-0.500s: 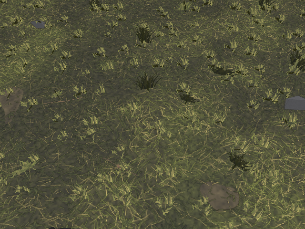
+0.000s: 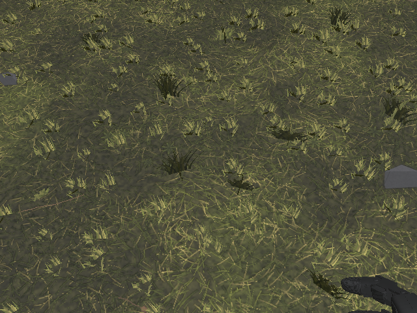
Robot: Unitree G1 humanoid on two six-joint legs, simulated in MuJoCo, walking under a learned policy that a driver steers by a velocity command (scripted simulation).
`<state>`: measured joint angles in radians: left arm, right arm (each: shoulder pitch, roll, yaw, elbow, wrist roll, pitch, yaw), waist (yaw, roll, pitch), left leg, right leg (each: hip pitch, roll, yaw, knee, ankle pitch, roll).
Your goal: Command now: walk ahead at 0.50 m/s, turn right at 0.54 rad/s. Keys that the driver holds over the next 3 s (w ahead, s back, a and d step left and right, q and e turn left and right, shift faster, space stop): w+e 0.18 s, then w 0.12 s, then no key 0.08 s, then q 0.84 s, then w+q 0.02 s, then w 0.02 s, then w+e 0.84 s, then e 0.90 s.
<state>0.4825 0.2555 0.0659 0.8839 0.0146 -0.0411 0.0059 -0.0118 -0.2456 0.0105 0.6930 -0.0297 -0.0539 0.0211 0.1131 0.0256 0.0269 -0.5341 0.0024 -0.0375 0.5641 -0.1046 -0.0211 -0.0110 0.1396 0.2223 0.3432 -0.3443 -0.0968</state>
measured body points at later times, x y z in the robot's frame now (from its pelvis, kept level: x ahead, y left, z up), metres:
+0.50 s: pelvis +0.23 -0.01 +0.00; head +0.26 -0.02 +0.45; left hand +0.48 +0.15 -0.10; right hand +0.13 -0.25 -0.14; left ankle +0.14 +0.12 -0.74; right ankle +0.32 -0.13 -0.73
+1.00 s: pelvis +0.26 -0.01 -0.01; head +0.27 +0.02 +0.44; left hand +0.34 +0.27 -0.15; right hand +0.38 -0.27 -0.11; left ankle +0.26 +0.07 -0.74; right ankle +0.31 -0.13 -0.72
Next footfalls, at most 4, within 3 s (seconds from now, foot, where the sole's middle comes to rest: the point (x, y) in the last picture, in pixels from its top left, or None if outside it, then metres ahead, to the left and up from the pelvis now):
0.04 left None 0.18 0.11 -0.77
0.50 right None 0.36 -0.14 -0.77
0.94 left None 0.30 0.08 -0.77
1.44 right None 0.32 -0.10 -0.77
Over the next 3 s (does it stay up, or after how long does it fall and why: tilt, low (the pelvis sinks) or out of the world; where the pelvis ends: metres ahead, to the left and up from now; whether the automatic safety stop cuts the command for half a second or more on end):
stays up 0.76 0.04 0.00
